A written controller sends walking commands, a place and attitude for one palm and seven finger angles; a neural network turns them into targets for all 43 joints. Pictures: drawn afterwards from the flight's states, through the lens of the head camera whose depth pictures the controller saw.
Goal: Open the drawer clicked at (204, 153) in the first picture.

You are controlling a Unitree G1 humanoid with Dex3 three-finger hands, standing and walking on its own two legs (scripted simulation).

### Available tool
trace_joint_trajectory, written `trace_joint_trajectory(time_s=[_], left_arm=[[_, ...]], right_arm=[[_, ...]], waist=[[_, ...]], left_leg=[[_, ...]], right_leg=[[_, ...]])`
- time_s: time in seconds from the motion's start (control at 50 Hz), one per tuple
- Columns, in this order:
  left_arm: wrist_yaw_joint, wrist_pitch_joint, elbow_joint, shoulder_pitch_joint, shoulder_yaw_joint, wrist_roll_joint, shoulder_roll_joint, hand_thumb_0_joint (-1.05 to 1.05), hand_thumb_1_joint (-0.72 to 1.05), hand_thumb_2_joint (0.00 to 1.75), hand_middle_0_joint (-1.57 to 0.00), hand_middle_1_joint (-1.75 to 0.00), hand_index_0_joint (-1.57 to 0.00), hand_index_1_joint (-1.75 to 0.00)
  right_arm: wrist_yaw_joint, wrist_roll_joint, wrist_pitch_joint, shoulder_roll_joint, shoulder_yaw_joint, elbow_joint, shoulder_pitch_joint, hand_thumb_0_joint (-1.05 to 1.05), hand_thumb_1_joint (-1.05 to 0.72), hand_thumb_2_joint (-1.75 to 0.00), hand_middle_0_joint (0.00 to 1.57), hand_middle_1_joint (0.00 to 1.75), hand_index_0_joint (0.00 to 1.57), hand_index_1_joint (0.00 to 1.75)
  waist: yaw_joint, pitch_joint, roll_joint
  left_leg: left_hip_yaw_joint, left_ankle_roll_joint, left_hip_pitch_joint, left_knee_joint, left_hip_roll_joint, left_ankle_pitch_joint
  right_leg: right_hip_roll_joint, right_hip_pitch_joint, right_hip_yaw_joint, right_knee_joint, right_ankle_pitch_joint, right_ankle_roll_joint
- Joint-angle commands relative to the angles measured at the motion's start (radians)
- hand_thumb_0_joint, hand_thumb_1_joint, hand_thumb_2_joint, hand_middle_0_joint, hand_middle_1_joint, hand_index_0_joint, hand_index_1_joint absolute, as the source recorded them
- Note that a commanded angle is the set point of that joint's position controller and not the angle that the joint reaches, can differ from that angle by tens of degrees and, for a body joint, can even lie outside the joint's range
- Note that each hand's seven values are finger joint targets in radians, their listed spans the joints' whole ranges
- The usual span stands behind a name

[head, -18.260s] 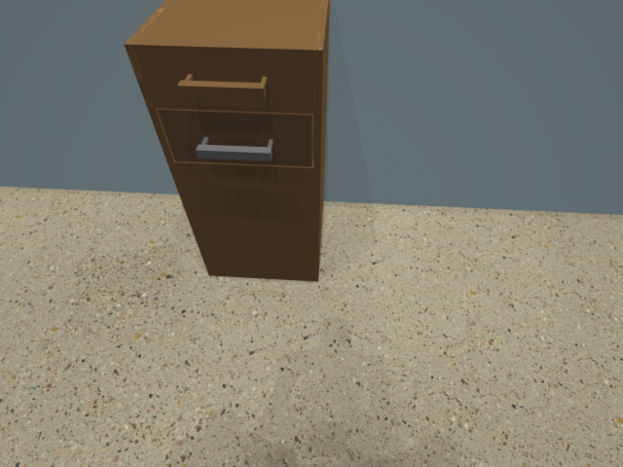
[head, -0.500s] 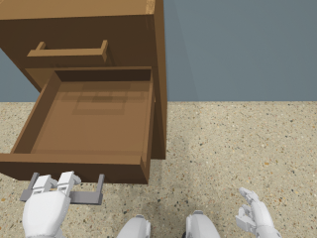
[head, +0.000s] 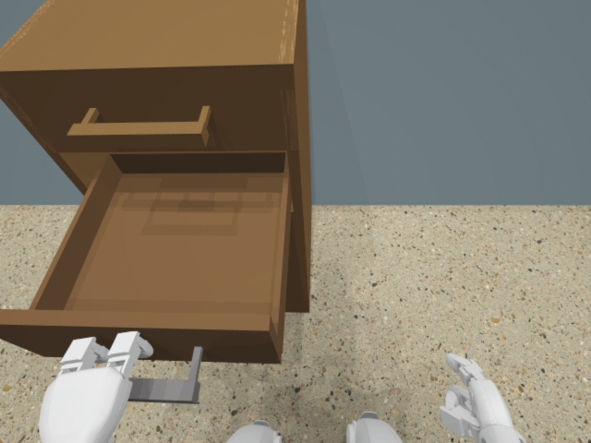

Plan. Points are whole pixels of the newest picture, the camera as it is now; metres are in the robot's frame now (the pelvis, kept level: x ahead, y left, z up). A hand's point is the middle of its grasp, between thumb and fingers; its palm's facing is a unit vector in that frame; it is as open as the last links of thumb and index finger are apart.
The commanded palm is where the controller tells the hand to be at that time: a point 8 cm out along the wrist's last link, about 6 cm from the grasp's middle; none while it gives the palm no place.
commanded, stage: lift the hand off the handle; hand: left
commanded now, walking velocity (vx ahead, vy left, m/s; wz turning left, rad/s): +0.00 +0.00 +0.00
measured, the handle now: (131, 371) +0.21 +0.25 -0.04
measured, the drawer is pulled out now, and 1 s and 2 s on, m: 0.30 0.30 0.30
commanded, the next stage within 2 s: draw the hand back to the body in 1.80 s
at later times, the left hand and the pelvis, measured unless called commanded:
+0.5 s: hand (90, 406) +0.16 +0.25 +0.02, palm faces -0.04 -0.09 -0.99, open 13.8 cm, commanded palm +0.14 +0.25 +0.08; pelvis +0.01 +0.01 +0.02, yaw -1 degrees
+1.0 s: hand (72, 399) +0.16 +0.26 +0.06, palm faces +0.00 -0.10 -0.99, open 13.8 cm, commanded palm +0.14 +0.25 +0.11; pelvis +0.01 +0.02 +0.03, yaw -1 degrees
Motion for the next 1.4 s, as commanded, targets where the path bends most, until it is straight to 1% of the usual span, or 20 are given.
trace_joint_trajectory(time_s=[0.0,0.06,0.1,0.16,0.26,0.3,0.42,0.5,0.6,0.64,0.78,0.82,0.86,0.9,0.96,1.0,1.06,1.14,1.26,1.38], left_arm=[[0.048,-0.017,-0.218,0.054,0.117,-0.008,0.160,0.00,-0.50,0.30,-0.30,-1.20,-0.30,-1.20],[0.038,-0.015,-0.231,0.090,0.094,-0.016,0.138,0.00,-0.50,0.30,-0.30,-1.20,-0.30,-1.20],[0.034,-0.013,-0.234,0.067,0.107,-0.018,0.155,0.00,-0.50,0.30,-0.30,-1.20,-0.30,-1.20],[0.031,-0.015,-0.248,0.115,0.109,-0.016,0.154,0.00,-0.50,0.30,-0.30,-1.20,-0.30,-1.20],[0.021,-0.017,-0.257,0.152,0.119,-0.022,0.157,0.00,-0.50,0.30,-0.30,-1.20,-0.30,-1.20],[0.016,-0.018,-0.268,0.129,0.119,-0.023,0.162,0.00,-0.50,0.30,-0.30,-1.20,-0.30,-1.20],[0.005,-0.019,-0.314,0.139,0.116,-0.037,0.162,0.00,-0.50,0.30,-0.30,-1.20,-0.30,-1.20],[-0.006,-0.019,-0.322,0.124,0.112,-0.036,0.167,0.00,-0.50,0.30,-0.30,-1.20,-0.30,-1.20],[-0.016,-0.015,-0.350,0.142,0.120,-0.037,0.176,0.00,-0.50,0.30,-0.30,-1.20,-0.30,-1.20],[-0.019,-0.003,-0.341,0.146,0.121,-0.044,0.172,0.00,-0.50,0.30,-0.30,-1.20,-0.30,-1.20],[-0.040,0.004,-0.395,0.179,0.099,-0.059,0.159,0.00,-0.50,0.30,-0.30,-1.20,-0.30,-1.20],[-0.043,0.002,-0.402,0.159,0.135,-0.060,0.190,0.00,-0.50,0.30,-0.30,-1.20,-0.30,-1.20],[-0.049,0.001,-0.411,0.180,0.118,-0.056,0.175,0.00,-0.50,0.30,-0.30,-1.20,-0.30,-1.20],[-0.057,0.006,-0.413,0.168,0.112,-0.063,0.172,0.00,-0.50,0.30,-0.30,-1.20,-0.30,-1.20],[-0.068,0.006,-0.451,0.157,0.102,-0.063,0.170,0.00,-0.50,0.30,-0.30,-1.20,-0.30,-1.20],[-0.076,0.009,-0.446,0.161,0.112,-0.067,0.178,0.00,-0.50,0.30,-0.30,-1.20,-0.30,-1.20],[-0.088,0.014,-0.468,0.146,0.101,-0.069,0.171,0.00,-0.50,0.30,-0.30,-1.20,-0.30,-1.20],[-0.103,0.024,-0.492,0.164,0.104,-0.075,0.179,0.00,-0.50,0.30,-0.30,-1.20,-0.30,-1.20],[-0.125,0.040,-0.518,0.151,0.077,-0.077,0.162,0.00,-0.50,0.30,-0.30,-1.20,-0.30,-1.20],[-0.138,0.053,-0.537,0.143,0.110,-0.081,0.195,0.00,-0.50,0.30,-0.30,-1.20,-0.30,-1.20]], right_arm=[[-0.001,0.002,-0.045,-0.098,-0.041,-0.155,-0.067,0.00,-0.90,-0.90,0.20,0.30,0.20,0.30],[0.006,0.001,-0.044,-0.096,-0.041,-0.165,-0.064,0.00,-0.90,-0.90,0.20,0.30,0.20,0.30],[0.007,0.003,-0.040,-0.098,-0.040,-0.163,-0.065,0.00,-0.90,-0.90,0.20,0.30,0.20,0.30],[0.011,0.002,-0.041,-0.095,-0.038,-0.169,-0.064,0.00,-0.90,-0.90,0.20,0.30,0.20,0.30],[0.019,0.005,-0.035,-0.091,-0.038,-0.174,-0.065,0.00,-0.90,-0.90,0.20,0.30,0.20,0.30],[0.020,0.006,-0.030,-0.094,-0.037,-0.175,-0.070,0.00,-0.90,-0.90,0.20,0.30,0.20,0.30],[0.022,0.007,-0.033,-0.096,-0.036,-0.181,-0.069,0.00,-0.90,-0.90,0.20,0.30,0.20,0.30],[0.023,0.007,-0.033,-0.097,-0.037,-0.178,-0.067,0.00,-0.90,-0.90,0.20,0.30,0.20,0.30],[0.028,0.013,-0.033,-0.093,-0.036,-0.184,-0.069,0.00,-0.90,-0.90,0.20,0.30,0.20,0.30],[0.028,0.016,-0.032,-0.092,-0.034,-0.185,-0.071,0.00,-0.90,-0.90,0.20,0.30,0.20,0.30],[0.034,0.019,-0.037,-0.090,-0.033,-0.194,-0.075,0.00,-0.90,-0.90,0.20,0.30,0.20,0.30],[0.028,0.020,-0.035,-0.091,-0.033,-0.190,-0.076,0.00,-0.90,-0.90,0.20,0.30,0.20,0.30],[0.033,0.021,-0.038,-0.088,-0.031,-0.190,-0.074,0.00,-0.90,-0.90,0.20,0.30,0.20,0.30],[0.035,0.021,-0.036,-0.089,-0.032,-0.192,-0.075,0.00,-0.90,-0.90,0.20,0.30,0.20,0.30],[0.035,0.019,-0.039,-0.088,-0.031,-0.195,-0.069,0.00,-0.90,-0.90,0.20,0.30,0.20,0.30],[0.034,0.023,-0.038,-0.088,-0.030,-0.196,-0.071,0.00,-0.90,-0.90,0.20,0.30,0.20,0.30],[0.034,0.023,-0.037,-0.087,-0.028,-0.197,-0.071,0.00,-0.90,-0.90,0.20,0.30,0.20,0.30],[0.036,0.026,-0.039,-0.086,-0.025,-0.202,-0.068,0.00,-0.90,-0.90,0.20,0.30,0.20,0.30],[0.041,0.030,-0.039,-0.081,-0.020,-0.208,-0.075,0.00,-0.90,-0.90,0.20,0.30,0.20,0.30],[0.038,0.035,-0.041,-0.080,-0.020,-0.212,-0.075,0.00,-0.90,-0.90,0.20,0.30,0.20,0.30]], waist=[[0.001,-0.200,-0.025],[0.002,-0.199,-0.017],[-0.003,-0.178,-0.051],[0.013,-0.189,-0.025],[0.017,-0.166,-0.050],[0.011,-0.141,-0.061],[0.015,-0.164,-0.020],[0.012,-0.127,-0.044],[0.026,-0.120,-0.011],[0.023,-0.105,-0.034],[0.028,-0.100,-0.023],[0.029,-0.093,-0.049],[0.036,-0.089,-0.003],[0.029,-0.071,-0.040],[0.031,-0.089,-0.006],[0.032,-0.067,-0.030],[0.034,-0.070,-0.010],[0.041,-0.088,-0.024],[0.044,-0.045,-0.012],[0.051,-0.051,-0.051]], left_leg=[[0.002,0.031,0.128,-0.148,-0.018,0.266],[0.002,0.032,0.155,-0.158,-0.016,0.299],[-0.003,0.032,0.143,-0.167,-0.016,0.279],[0.000,0.030,0.175,-0.181,-0.014,0.316],[0.000,0.028,0.182,-0.199,-0.012,0.319],[-0.001,0.029,0.172,-0.208,-0.013,0.290],[-0.004,0.030,0.218,-0.231,-0.012,0.316],[-0.008,0.029,0.222,-0.246,-0.009,0.297],[-0.012,0.023,0.245,-0.271,-0.006,0.310],[-0.014,0.024,0.239,-0.280,-0.005,0.299],[-0.018,0.022,0.273,-0.303,0.002,0.333],[-0.021,0.023,0.273,-0.309,0.001,0.335],[-0.019,0.018,0.290,-0.317,0.002,0.345],[-0.021,0.022,0.286,-0.321,0.005,0.326],[-0.023,0.017,0.320,-0.330,0.006,0.354],[-0.026,0.017,0.314,-0.337,0.008,0.343],[-0.028,0.015,0.329,-0.350,0.008,0.346],[-0.030,0.012,0.348,-0.360,0.012,0.394],[-0.033,0.010,0.361,-0.387,0.017,0.383],[-0.029,0.017,0.371,-0.402,0.014,0.361]], right_leg=[[-0.011,0.227,0.038,-0.186,0.249,-0.012],[-0.011,0.242,0.029,-0.192,0.275,-0.011],[-0.011,0.248,0.035,-0.204,0.265,-0.009],[-0.011,0.270,0.039,-0.207,0.306,-0.014],[-0.011,0.295,0.042,-0.224,0.316,-0.012],[-0.012,0.292,0.050,-0.239,0.297,-0.011],[-0.015,0.315,0.050,-0.252,0.299,-0.014],[-0.015,0.308,0.048,-0.270,0.271,-0.012],[-0.013,0.320,0.044,-0.277,0.251,-0.016],[-0.014,0.331,0.039,-0.285,0.242,-0.013],[-0.015,0.354,0.038,-0.302,0.259,-0.014],[-0.014,0.366,0.053,-0.312,0.272,-0.016],[-0.016,0.362,0.052,-0.311,0.266,-0.017],[-0.017,0.359,0.048,-0.325,0.250,-0.013],[-0.019,0.366,0.052,-0.327,0.259,-0.016],[-0.018,0.368,0.050,-0.336,0.251,-0.014],[-0.019,0.377,0.051,-0.344,0.240,-0.014],[-0.020,0.407,0.058,-0.350,0.283,-0.014],[-0.021,0.414,0.052,-0.372,0.256,-0.013],[-0.024,0.455,0.070,-0.400,0.270,-0.010]])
